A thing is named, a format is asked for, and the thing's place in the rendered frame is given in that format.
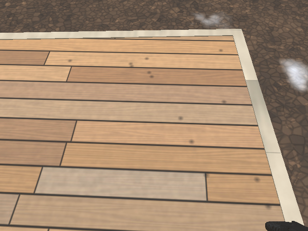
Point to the right robot hand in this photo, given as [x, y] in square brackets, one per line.
[285, 226]

